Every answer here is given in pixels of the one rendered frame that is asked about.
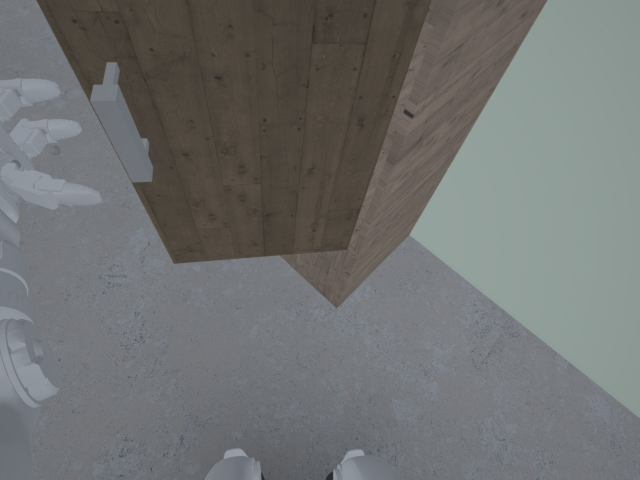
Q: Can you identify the right robot shin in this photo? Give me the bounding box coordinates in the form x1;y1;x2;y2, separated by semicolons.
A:
341;449;365;464

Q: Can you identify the handle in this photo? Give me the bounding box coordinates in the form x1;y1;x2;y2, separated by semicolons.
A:
90;62;153;183

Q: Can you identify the cupboard door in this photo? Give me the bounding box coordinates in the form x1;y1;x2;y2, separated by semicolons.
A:
37;0;431;264

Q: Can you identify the robot right thigh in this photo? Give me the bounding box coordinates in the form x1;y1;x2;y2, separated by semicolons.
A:
333;455;404;480

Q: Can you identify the left robot forearm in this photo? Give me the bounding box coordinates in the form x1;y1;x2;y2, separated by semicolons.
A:
0;189;36;326

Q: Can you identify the left robot upper arm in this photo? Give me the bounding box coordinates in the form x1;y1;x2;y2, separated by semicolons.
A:
0;318;62;480

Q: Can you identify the left robot hand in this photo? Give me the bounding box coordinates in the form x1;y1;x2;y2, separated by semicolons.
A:
0;78;102;210

